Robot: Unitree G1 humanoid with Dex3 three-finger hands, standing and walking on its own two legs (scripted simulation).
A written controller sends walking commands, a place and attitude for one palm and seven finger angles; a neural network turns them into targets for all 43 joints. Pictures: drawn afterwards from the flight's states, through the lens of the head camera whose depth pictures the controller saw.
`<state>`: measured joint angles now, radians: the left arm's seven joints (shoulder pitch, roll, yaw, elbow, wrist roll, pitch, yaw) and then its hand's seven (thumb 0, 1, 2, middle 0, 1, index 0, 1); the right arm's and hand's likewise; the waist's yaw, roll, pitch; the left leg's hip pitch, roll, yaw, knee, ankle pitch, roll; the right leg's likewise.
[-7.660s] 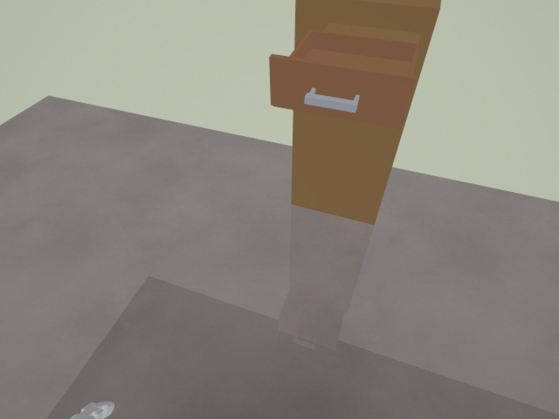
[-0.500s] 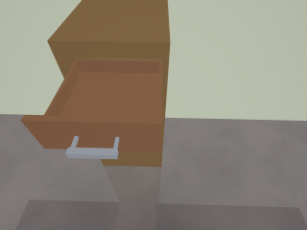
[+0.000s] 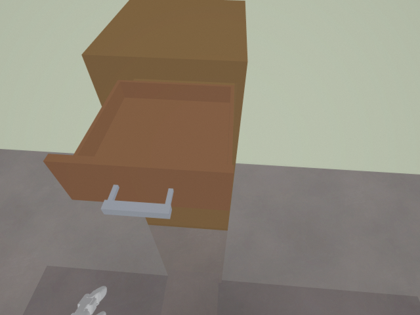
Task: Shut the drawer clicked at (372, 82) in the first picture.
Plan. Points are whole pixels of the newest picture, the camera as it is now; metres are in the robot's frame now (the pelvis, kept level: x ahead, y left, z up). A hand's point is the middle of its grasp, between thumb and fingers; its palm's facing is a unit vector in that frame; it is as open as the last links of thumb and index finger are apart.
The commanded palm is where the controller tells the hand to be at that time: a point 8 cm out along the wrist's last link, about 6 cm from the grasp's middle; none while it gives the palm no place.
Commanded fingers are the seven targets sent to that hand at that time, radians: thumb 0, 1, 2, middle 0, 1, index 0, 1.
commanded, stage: raise the hand and make a fist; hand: left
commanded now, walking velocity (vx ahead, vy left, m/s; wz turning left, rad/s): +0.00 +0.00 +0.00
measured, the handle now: (139, 200) +0.33 +0.17 +0.03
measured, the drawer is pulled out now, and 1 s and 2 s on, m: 0.30 0.30 0.30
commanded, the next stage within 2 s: bring the fist close to the handle in 1.78 s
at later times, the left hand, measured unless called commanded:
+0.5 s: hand (121, 314) +0.13 +0.15 +0.03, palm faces -0.02 -1.00 -0.06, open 4.9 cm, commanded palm +0.11 +0.21 +0.01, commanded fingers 0.00 0.90 0.90 -0.84 -0.99 -0.84 -0.99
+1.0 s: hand (114, 299) +0.14 +0.15 +0.06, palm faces -0.03 -1.00 -0.05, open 3.1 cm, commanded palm +0.10 +0.20 +0.08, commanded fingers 0.00 0.90 0.90 -1.34 -1.53 -1.34 -1.53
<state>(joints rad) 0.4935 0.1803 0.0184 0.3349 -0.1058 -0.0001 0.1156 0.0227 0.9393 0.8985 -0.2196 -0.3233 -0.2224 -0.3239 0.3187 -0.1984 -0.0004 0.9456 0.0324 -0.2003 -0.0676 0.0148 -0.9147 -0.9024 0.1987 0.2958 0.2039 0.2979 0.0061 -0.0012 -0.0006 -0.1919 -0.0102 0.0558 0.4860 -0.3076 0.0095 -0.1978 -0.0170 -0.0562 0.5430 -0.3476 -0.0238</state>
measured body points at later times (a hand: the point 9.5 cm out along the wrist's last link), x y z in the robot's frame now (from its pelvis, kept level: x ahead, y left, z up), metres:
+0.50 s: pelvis -0.08 -0.02 -0.06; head -0.06 -0.02 +0.39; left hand +0.12 +0.20 +0.03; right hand +0.14 -0.22 -0.12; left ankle -0.03 +0.11 -0.73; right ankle -0.05 -0.10 -0.74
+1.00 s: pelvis -0.04 +0.01 -0.03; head -0.02 +0.00 +0.42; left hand +0.13 +0.21 +0.07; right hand +0.16 -0.22 -0.09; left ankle -0.03 +0.11 -0.74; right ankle -0.05 -0.10 -0.74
